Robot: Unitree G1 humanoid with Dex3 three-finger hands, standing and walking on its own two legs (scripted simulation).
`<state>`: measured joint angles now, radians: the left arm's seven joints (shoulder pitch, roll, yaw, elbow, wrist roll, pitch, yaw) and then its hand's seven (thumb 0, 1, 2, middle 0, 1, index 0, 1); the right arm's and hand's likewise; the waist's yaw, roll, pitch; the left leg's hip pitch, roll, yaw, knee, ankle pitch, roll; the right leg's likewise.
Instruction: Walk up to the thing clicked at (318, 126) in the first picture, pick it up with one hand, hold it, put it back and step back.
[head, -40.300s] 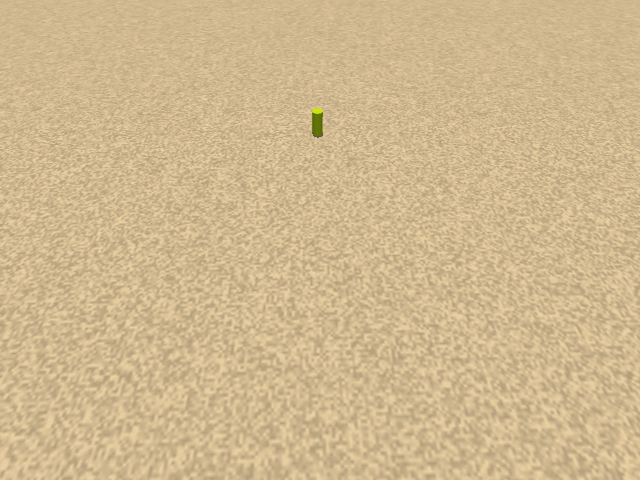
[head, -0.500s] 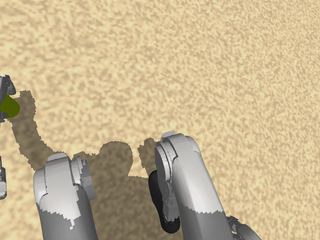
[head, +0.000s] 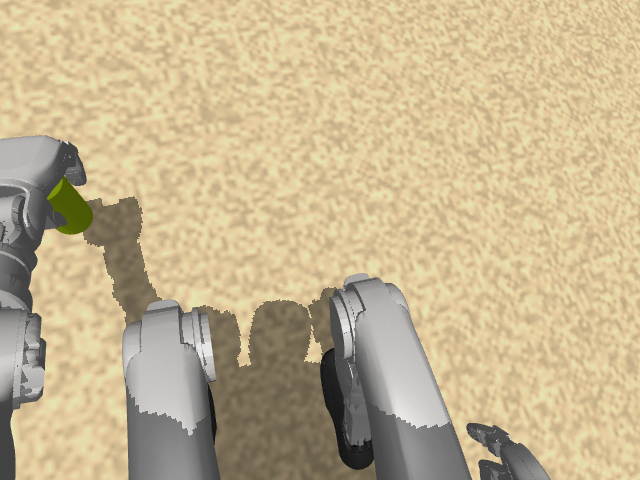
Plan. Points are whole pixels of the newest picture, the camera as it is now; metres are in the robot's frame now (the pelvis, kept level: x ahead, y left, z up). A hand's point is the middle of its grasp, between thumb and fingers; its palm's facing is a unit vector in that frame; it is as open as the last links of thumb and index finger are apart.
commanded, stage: settle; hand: left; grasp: from above
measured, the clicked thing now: (56, 201) +0.48 +0.31 -0.20
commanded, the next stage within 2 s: lift in 0.14 s
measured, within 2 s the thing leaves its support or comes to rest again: neither
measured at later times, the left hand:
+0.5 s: hand (9, 195) +0.45 +0.31 -0.09, palm faces -0.46 -0.09 -0.88, open 7.6 cm
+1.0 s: hand out of the picture +0.39 +0.30 +0.06, palm faces -0.43 -0.12 -0.89, open 7.3 cm
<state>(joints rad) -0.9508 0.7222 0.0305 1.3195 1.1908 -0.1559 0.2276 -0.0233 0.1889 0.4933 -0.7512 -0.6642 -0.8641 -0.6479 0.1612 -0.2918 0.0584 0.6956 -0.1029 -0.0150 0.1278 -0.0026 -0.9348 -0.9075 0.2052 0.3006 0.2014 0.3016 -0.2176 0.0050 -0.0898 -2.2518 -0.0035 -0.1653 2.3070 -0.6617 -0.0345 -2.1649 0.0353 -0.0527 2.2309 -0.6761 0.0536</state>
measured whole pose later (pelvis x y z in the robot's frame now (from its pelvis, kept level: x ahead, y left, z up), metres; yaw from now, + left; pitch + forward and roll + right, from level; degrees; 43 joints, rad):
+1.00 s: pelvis +0.00 +0.01 +0.16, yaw +4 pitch +30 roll -6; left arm -0.57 0.57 -0.06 0.83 1.02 -0.04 0.07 -0.02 0.25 0.38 -0.81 -0.50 -0.95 -0.50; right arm 0.16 -0.24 -0.01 0.67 0.00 0.06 0.03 0.00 -0.92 -0.91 0.21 0.30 0.20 0.30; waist -0.11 0.04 -0.18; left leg -1.74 0.01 -0.10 1.81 -0.60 -0.01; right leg -1.67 0.01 -0.02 1.75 -0.61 0.05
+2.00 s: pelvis +0.08 +0.01 +0.38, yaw +6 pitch +10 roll -1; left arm -0.34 0.39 -0.18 0.85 0.99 0.01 0.12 -0.01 0.21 0.40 -0.86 -0.44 -1.02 -0.44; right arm 0.26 -0.25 -0.05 0.73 0.04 0.02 -0.04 0.00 -0.92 -0.90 0.21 0.30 0.20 0.30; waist -0.06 0.03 -0.09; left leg -0.60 0.03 -0.01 0.79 -0.36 -0.01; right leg -0.57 -0.01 0.03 0.76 -0.36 0.03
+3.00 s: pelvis +0.07 +0.00 +0.41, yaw +5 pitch +2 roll +0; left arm -0.26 0.40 -0.21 0.64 0.98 0.01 -0.05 -0.01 0.22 0.39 -0.85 -0.44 -1.01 -0.45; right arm 0.19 -0.26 -0.03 0.69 0.06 0.05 -0.06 0.01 -0.91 -0.90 0.20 0.30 0.20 0.30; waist 0.00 0.04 -0.03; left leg -0.32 0.03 0.01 0.53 -0.24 -0.02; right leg -0.31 -0.01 0.04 0.54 -0.25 0.03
